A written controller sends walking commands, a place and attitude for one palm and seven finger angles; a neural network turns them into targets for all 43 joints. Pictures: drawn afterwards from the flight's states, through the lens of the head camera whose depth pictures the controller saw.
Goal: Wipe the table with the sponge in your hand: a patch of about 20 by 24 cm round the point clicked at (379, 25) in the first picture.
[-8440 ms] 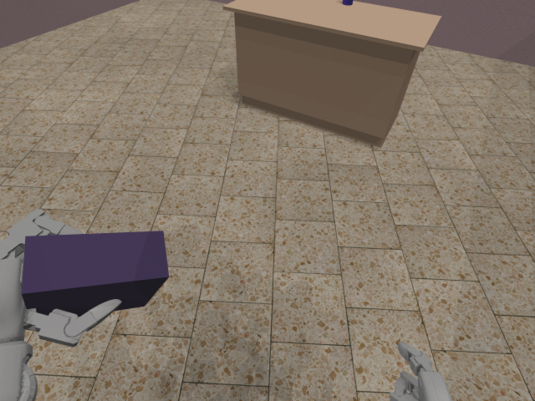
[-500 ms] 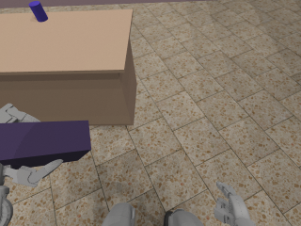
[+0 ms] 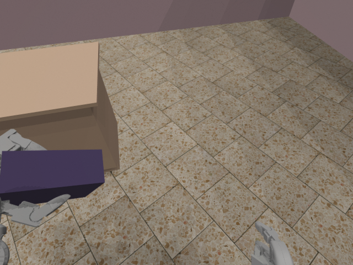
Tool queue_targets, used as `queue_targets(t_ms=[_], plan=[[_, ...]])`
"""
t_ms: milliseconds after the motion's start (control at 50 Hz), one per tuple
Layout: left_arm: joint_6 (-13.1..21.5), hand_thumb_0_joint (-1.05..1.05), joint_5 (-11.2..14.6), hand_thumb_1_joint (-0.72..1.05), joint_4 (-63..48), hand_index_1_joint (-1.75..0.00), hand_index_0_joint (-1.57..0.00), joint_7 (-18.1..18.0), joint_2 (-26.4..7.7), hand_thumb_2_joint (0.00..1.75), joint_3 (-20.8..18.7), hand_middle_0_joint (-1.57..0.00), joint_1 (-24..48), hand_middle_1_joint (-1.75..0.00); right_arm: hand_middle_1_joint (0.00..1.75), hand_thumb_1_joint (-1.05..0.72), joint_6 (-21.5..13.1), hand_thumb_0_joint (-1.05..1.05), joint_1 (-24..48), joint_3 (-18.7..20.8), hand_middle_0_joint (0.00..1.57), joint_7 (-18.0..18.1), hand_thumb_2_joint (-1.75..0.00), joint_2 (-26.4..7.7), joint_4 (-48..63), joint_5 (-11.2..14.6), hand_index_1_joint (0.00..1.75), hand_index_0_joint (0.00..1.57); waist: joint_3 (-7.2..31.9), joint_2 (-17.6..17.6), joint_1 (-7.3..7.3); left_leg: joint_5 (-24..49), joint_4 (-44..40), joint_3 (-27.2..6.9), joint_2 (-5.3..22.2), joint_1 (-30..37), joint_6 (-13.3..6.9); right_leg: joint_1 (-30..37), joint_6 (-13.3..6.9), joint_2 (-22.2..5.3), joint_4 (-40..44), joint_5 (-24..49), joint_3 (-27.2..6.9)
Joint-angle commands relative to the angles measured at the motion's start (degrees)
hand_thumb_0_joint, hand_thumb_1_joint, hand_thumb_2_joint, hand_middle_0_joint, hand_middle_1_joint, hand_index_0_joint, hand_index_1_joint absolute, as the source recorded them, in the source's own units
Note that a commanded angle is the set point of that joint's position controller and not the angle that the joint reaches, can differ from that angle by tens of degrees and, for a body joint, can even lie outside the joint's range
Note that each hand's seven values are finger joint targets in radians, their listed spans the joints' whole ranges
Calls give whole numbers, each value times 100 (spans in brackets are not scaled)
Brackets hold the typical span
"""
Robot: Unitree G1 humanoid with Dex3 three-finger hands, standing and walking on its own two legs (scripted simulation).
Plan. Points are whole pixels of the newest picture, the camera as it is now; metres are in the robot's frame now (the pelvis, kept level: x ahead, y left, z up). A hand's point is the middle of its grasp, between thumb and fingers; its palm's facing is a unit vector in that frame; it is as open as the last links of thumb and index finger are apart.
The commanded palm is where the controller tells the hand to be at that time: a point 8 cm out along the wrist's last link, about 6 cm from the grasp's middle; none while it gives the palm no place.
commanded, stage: turn to face it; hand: left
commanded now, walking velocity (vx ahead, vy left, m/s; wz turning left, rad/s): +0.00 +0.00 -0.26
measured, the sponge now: (67, 177) +0.22 +0.21 +0.15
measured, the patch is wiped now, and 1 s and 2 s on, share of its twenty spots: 0.00 0.00 0.00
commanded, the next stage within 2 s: take the last steps up to it in 0.06 s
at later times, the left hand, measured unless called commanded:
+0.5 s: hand (53, 195) +0.18 +0.20 +0.18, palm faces +0.39 -0.80 -0.46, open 9.9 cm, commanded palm +0.13 +0.23 +0.19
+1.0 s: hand (49, 165) +0.23 +0.24 +0.17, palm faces +0.42 -0.80 -0.44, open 9.9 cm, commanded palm +0.17 +0.27 +0.19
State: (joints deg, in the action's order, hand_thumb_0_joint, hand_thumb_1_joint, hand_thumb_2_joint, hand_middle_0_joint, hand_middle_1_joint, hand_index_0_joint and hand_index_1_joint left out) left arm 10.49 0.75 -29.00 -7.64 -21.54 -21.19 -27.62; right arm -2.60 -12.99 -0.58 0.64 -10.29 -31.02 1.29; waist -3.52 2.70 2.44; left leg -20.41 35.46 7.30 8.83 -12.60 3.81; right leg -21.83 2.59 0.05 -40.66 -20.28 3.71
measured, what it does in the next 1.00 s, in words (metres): steps on the spot: right foot, then left foot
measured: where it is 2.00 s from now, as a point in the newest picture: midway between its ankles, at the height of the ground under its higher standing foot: outside the picture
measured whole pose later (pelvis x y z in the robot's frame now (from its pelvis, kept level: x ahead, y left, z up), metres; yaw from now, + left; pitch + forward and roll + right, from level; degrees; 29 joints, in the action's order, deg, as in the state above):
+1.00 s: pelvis +0.00 +0.00 +0.00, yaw -1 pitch -1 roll +2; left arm 14.0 0.0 -27.6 -9.2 -21.2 -21.4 -24.4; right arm -4.4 -10.3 2.7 4.0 -12.1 -35.0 0.2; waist -4.9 -1.7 1.2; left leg -13.9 33.2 9.5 2.6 -17.7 -1.1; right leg -20.5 1.0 -6.8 -53.8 -29.8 3.8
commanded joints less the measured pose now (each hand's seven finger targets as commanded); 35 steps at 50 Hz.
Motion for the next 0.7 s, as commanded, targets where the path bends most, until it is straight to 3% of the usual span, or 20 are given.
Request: queue_targets(t_ms=[0, 20, 40, 60, 80, 140, 220, 260, 280, 320, 340, 400, 480, 500, 520, 540, 560, 580, 600, 680], plan=[[434, 0, -22, 10, -1021, -160, -120, -149, -1131, 130, -644, -120, 1047, -160, 30, -90, -400, 0, 438, 340, 20, 46, -90, -814, 666, 29, 30, 20, 675, -304, -258, 1142, 969, 15, 296, -866, -229, 1650, -420, -748, 1521, 2471, -659], [470, 0, 18, 10, -816, -160, -120, -189, -1291, 130, -861, -120, 776, -160, 30, -90, -389, 0, 573, 279, 20, 62, -90, -648, 712, 4, 30, 20, 803, -1493, -208, -799, 1897, 28, -379, -1678, -13, 1922, -945, -1617, 1651, 4320, -2002], [390, 0, 125, 10, -707, -160, -120, -178, -1219, 130, -864, -120, 454, -160, 30, -90, -310, 0, 682, 403, 20, 59, -90, -771, 721, 66, 30, 20, 1219, -2004, -94, -1443, 2765, -489, -470, -1661, -11, 1749, -1134, -1985, 1999, 3943, -2808], [393, 0, 156, 10, -1078, -160, -120, -186, -1364, 130, -991, -120, 275, -160, 30, -90, -230, 0, 774, 358, 20, 85, -90, -684, 717, 26, 30, 20, 1206, -1473, -97, -1213, 3112, -859, -421, -1578, -42, 1458, -1225, -1983, 2113, 2956, -2927], [440, 0, 192, 10, -1382, -160, -120, -208, -1401, 130, -1122, -120, 40, -160, 30, -90, -161, 0, 858, 243, 20, 74, -90, -569, 682, -30, 30, 20, 1227, -1004, -109, -964, 3157, -872, -404, -1635, -29, 1423, -1315, -1874, 2046, 2590, -2638], [538, 0, 230, 10, -1705, -160, -120, -222, -1296, 130, -1184, -120, -308, -160, 30, -90, -32, 0, 944, 181, 20, 82, -90, -536, 615, -61, 30, 20, 1478, -812, -156, -810, 1978, -643, -451, -1138, -71, 1299, -1221, -1592, 2038, 1977, -1839], [516, 0, 144, 10, -1584, -160, -120, -305, -1210, 130, -1103, -120, -388, -160, 30, -90, -79, 0, 752, 213, 20, 180, -90, -657, 529, -117, 30, 20, 1444, -916, -208, -558, 275, -306, -740, -382, -302, 870, -1148, -1421, 2525, -206, -1912], [526, 0, 113, 10, -1517, -160, -120, -311, -1122, 130, -945, -120, -377, -160, 30, -90, -148, 0, 572, 264, 20, 267, -90, -723, 483, -115, 30, 20, 1308, -539, -298, -310, -1097, -260, -738, 464, -452, 475, -883, -1144, 2221, -999, -1640], [577, 0, 105, 10, -1528, -160, -120, -287, -1046, 130, -851, -120, -239, -160, 30, -90, -190, 0, 545, 324, 20, 322, -90, -853, 535, -150, 30, 20, 1037, 50, -324, -859, -1765, -781, -323, 491, -688, 159, -681, -753, 1674, -1390, -1378], [669, 0, 45, 10, -1278, -160, -120, -286, -1014, 130, -848, -120, 1, -160, 30, -90, -264, 0, 605, 342, 20, 346, -90, -947, 491, -126, 30, 20, 505, 1584, -347, -2008, -2704, -2837, 1195, 29, -1495, -621, -239, 140, -815, -923, 7], [702, 0, -15, 10, -1164, -160, -120, -230, -1136, 130, -882, -120, 286, -160, 30, -90, -335, 0, 664, 343, 20, 361, -90, -814, 459, -109, 30, 20, 270, 1369, -371, -2308, -2819, -3024, 1300, -651, -1724, -592, -206, -12, -1689, -756, -191], [617, 0, -46, 10, -596, -160, -120, -146, -657, 130, -387, -120, 192, -160, 30, -90, -435, 0, 581, 400, 20, 313, -90, -908, 291, -49, 30, 20, 53, 797, -266, -1193, -2214, -1633, 647, -817, -1420, -257, -130, -175, -1003, -673, 168], [553, 0, -104, 10, -860, -160, -120, -167, -667, 130, -159, -120, 710, -160, 30, -90, -512, 0, 481, 346, 20, 361, -90, -911, 221, -101, 30, 20, 325, 861, -265, -545, -1276, -1169, 247, -910, -1065, 1211, -143, -141, 1353, -210, 536], [566, 0, -137, 10, -892, -160, -120, -179, -761, 130, -207, -120, 845, -160, 30, -90, -508, 0, 490, 351, 20, 353, -90, -869, 220, -104, 30, 20, 450, 369, -268, -427, -617, -912, 71, -1321, -912, 1805, -316, -519, 1819, -93, 35], [579, 0, -167, 10, -822, -160, -120, -211, -1038, 130, -417, -120, 930, -160, 30, -90, -473, 0, 493, 356, 20, 333, -90, -758, 242, -110, 30, 20, 483, -945, -264, -662, 742, -382, -475, -2282, -647, 2316, -816, -1592, 2366, -453, -1698], [601, 0, -78, 10, -810, -160, -120, -238, -1326, 130, -669, -120, 1002, -160, 30, -90, -477, 0, 707, 371, 20, 313, -90, -835, 295, -130, 30, 20, 363, -1479, -164, -945, 2176, -391, -760, -2912, -447, 2259, -1350, -2696, 2783, 3, -3143], [623, 0, -25, 10, -881, -160, -120, -224, -1216, 130, -615, -120, 1169, -160, 30, -90, -476, 0, 649, 431, 20, 269, -90, -857, 208, -102, 30, 20, 583, -1291, -203, -622, 2873, -895, -541, -2770, -362, 1966, -1394, -2765, 2939, -728, -3241], [635, 0, 8, 10, -861, -160, -120, -192, -1294, 130, -721, -120, 903, -160, 30, -90, -439, 0, 684, 436, 20, 265, -90, -853, 220, -96, 30, 20, 305, -1065, -202, -256, 3210, -989, -433, -2750, -298, 1553, -1416, -2655, 3000, -744, -3109], [684, 0, 43, 10, -939, -160, -120, -153, -1274, 130, -775, -120, 618, -160, 30, -90, -362, 0, 701, 394, 20, 254, -90, -798, 184, -105, 30, 20, 163, -788, -207, 65, 3334, -980, -340, -2684, -254, 1268, -1323, -2466, 2956, -291, -2438], [796, 0, 49, 10, -920, -160, -120, -143, -1138, 130, -899, -120, 4, -160, 30, -90, -225, 0, 676, 316, 20, 234, -90, -643, 223, -137, 30, 20, 573, -836, -244, 380, 1977, -545, -244, -2189, -241, 1488, -1083, -2015, 2526, 1500, -863]])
